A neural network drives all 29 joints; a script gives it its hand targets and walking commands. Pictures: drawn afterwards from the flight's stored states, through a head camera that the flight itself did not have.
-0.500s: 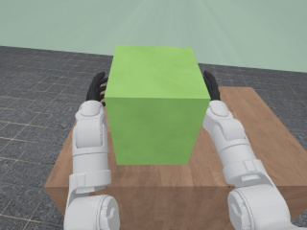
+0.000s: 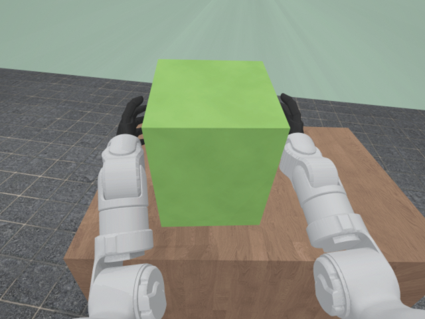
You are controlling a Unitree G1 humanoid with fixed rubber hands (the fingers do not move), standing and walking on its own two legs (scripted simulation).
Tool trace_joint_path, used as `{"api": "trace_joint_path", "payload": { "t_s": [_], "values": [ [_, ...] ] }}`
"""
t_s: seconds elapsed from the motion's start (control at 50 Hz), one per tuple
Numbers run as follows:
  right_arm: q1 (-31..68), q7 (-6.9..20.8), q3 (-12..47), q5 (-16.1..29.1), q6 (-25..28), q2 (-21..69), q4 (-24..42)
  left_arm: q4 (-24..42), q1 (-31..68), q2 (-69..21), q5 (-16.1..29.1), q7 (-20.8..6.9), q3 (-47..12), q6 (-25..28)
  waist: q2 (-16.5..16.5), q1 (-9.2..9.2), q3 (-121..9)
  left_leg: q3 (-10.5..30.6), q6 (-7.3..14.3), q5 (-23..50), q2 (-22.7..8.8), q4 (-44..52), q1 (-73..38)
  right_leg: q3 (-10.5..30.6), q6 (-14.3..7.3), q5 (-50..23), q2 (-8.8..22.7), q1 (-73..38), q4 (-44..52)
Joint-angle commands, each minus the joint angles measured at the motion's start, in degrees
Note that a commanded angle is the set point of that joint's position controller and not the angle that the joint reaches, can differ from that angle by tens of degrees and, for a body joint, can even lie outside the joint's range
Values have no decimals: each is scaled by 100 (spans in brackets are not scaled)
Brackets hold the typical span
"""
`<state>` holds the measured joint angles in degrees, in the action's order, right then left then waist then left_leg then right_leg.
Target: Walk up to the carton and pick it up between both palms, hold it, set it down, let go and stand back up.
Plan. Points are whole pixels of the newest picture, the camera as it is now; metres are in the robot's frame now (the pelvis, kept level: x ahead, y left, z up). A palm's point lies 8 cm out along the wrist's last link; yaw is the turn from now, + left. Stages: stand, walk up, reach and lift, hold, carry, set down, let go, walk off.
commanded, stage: hold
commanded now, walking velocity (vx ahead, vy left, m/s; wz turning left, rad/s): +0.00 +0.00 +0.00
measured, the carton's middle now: (211, 145) +0.39 +0.01 +0.19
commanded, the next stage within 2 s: none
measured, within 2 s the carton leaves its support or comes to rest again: neither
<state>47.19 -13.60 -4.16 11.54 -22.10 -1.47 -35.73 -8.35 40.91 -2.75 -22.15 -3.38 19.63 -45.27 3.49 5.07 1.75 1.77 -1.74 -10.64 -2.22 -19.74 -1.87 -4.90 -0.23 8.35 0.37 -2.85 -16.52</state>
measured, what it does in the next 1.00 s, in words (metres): stands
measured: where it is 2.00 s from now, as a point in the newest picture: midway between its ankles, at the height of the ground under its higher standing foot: outside the picture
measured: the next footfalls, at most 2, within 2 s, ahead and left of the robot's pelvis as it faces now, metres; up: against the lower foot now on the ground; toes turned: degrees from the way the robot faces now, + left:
none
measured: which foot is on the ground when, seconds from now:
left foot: down 0.00-1.00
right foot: down 0.00-1.00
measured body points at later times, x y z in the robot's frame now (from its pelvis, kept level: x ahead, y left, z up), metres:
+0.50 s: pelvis +0.01 +0.00 +0.00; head -0.05 +0.03 +0.44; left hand +0.38 +0.15 +0.23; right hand +0.38 -0.15 +0.23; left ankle +0.02 +0.14 -0.75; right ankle +0.02 -0.11 -0.75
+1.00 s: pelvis +0.00 +0.00 +0.00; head -0.06 +0.02 +0.44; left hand +0.38 +0.15 +0.23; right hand +0.38 -0.14 +0.23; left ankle +0.02 +0.14 -0.75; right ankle +0.02 -0.11 -0.75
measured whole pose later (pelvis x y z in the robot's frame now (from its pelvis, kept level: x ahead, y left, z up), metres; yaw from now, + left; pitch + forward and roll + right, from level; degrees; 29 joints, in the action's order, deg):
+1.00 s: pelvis +0.00 +0.00 +0.00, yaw +0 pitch -11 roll -1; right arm 47.2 -14.0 -3.9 11.6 -23.9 -1.5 -34.2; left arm -7.4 40.8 -2.9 -22.4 -3.9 20.0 -46.2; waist 3.0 5.3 1.9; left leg 1.8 -1.9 -10.7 -2.4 -19.6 -1.8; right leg -4.9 -0.4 8.6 0.2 -2.7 -16.6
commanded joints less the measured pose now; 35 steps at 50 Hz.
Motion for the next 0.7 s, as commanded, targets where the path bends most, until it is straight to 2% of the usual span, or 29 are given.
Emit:
{"api": "trace_joint_path", "payload": {
  "t_s": [0.0,0.02,0.04,0.06,0.08,0.12,0.16,0.18,0.2,0.22,0.26,0.3,0.32,0.34,0.36,0.38,0.4,0.42,0.46,0.48,0.52,0.54,0.56,0.58,0.6,0.62,0.64,0.66,0.68],
  "values": [
    [4013,657,1807,450,276,3256,1339,369,4105,-2852,928,-739,-2569,357,-726,90,-1782,-427,-4,858,480,347,324,-86,183,-522,-337,-870,54],
    [4195,688,1725,345,303,3193,1305,318,4142,-2796,933,-729,-2532,369,-437,33,-1732,-406,68,686,437,391,334,-81,202,-389,-343,-755,91],
    [4244,686,1727,304,297,3223,1227,64,4151,-2708,885,-742,-2377,349,-498,16,-1687,-472,92,400,474,473,466,-119,226,-61,-339,-710,134],
    [4047,701,1737,347,290,3294,1236,205,4041,-2799,946,-749,-2490,359,-389,52,-1722,-464,42,658,473,455,447,-52,202,-402,-376,-887,51],
    [4319,720,1838,378,342,3248,1493,322,4133,-2851,1022,-707,-2669,398,-408,28,-2039,-416,60,762,430,405,272,-106,197,-420,-403,-749,67],
    [4216,648,1812,430,351,3257,1701,355,4015,-2888,1056,-723,-2639,402,-445,145,-2190,-419,41,1111,483,211,143,-32,229,-813,-359,-861,71],
    [4264,621,1972,515,318,3212,1683,334,3987,-2842,981,-741,-2621,398,-438,110,-2209,-354,68,1162,467,212,69,-39,234,-843,-341,-958,80],
    [4043,626,1860,483,278,3243,1437,468,4151,-2879,1068,-736,-2782,429,-601,233,-2019,-337,19,1132,457,242,91,-50,215,-793,-345,-788,79],
    [4138,587,1977,494,281,3203,1763,354,3982,-2748,1057,-770,-2656,401,-490,175,-1985,-396,39,1196,499,246,177,-56,261,-917,-320,-859,86],
    [4290,588,2120,624,311,3348,2069,642,4038,-2851,1076,-736,-2774,408,-442,72,-2336,-389,31,1267,494,169,148,-31,252,-1015,-366,-1009,30],
    [3916,568,1977,535,190,3163,1628,601,4016,-2826,1142,-733,-2856,379,-584,263,-2040,-300,-15,1254,443,189,76,-68,198,-888,-376,-906,56],
    [3929,548,2101,602,157,3329,1812,680,3888,-2657,1048,-744,-2691,379,-375,139,-2013,-370,68,1324,510,168,133,39,273,-1243,-313,-1022,35],
    [3937,603,2065,590,172,3138,1736,718,3911,-2797,980,-734,-2748,296,-681,169,-1843,-381,-19,1312,490,193,165,-32,189,-928,-388,-875,34],
    [3960,607,1990,642,185,3181,1877,576,3770,-2782,893,-769,-2655,248,-607,103,-1765,-427,19,1209,492,261,189,-11,241,-837,-381,-814,69],
    [3997,561,2173,691,238,3241,2094,810,3831,-2755,1024,-758,-2738,295,-544,117,-2183,-397,-12,1564,477,172,11,-73,255,-1124,-384,-1017,9],
    [3912,597,2222,722,189,3209,2048,935,3677,-2846,941,-724,-2808,254,-713,76,-1978,-380,-48,1681,460,139,-9,-27,189,-1135,-430,-942,-10],
    [4114,569,2311,792,225,3252,2307,1190,4011,-2803,1125,-693,-2991,338,-608,119,-2438,-402,-54,1904,485,53,-44,-73,258,-1398,-439,-1106,-71],
    [3773,531,2462,835,151,3179,2281,1074,3551,-2828,1057,-683,-2911,285,-564,124,-2160,-351,-47,1901,497,43,-41,-5,261,-1458,-428,-1119,-28],
    [3624,529,2209,649,59,3094,1993,949,3657,-2618,1013,-750,-2752,271,-364,174,-1773,-400,11,1386,489,212,52,-30,258,-1067,-401,-869,56],
    [3768,527,2240,640,81,3200,1917,944,3767,-2629,987,-774,-2690,267,-342,51,-1920,-422,56,1394,498,236,105,-68,294,-1050,-402,-935,6],
    [3798,509,2224,653,121,3259,2209,904,3650,-2702,1096,-782,-2800,238,-393,189,-2005,-390,45,1433,495,219,109,6,287,-1288,-349,-1016,-6],
    [3857,503,2252,787,106,3251,2253,950,3630,-2786,1085,-788,-2876,198,-530,167,-2058,-394,-18,1647,504,126,1,-25,282,-1431,-384,-955,-33],
    [3806,489,2351,785,99,3210,2418,1079,3528,-2738,1041,-790,-2835,212,-433,147,-2133,-383,-1,1723,497,66,-41,52,274,-1519,-376,-1059,-2],
    [3696,514,2344,814,42,3185,2223,1189,3641,-2732,1021,-779,-2828,207,-592,164,-2197,-346,-57,1929,442,87,-167,-43,253,-1403,-419,-1015,-44],
    [3721,513,2303,732,33,3076,2209,945,3462,-2642,964,-798,-2738,153,-553,98,-1919,-366,-54,1882,448,125,-71,-37,230,-1367,-431,-1035,-12],
    [3696,536,2298,691,29,3036,2227,1084,3483,-2683,1011,-787,-2778,160,-520,95,-1884,-361,-41,1678,425,148,55,1,197,-1232,-426,-962,-32],
    [3872,534,2406,721,57,3141,2290,1090,3568,-2594,932,-794,-2644,163,-338,-43,-1985,-421,38,1644,463,183,47,-10,253,-1407,-391,-1076,-9],
    [3916,541,2421,706,68,3125,2348,1175,3605,-2659,930,-775,-2647,142,-384,-84,-1950,-421,29,1650,442,219,54,-50,218,-1300,-430,-1002,-41],
    [4006,528,2333,752,76,3189,2317,1178,3818,-2728,1070,-766,-2828,195,-476,69,-2280,-421,-36,1714,461,175,-46,-73,280,-1307,-449,-1006,-83]
  ]
}}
